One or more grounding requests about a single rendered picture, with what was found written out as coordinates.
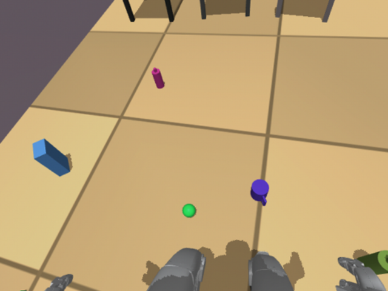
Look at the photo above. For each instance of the left robot hand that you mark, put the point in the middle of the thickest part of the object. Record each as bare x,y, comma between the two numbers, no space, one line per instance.
60,283

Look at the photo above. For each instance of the right robot hand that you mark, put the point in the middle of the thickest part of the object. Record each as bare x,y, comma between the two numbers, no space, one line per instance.
366,278

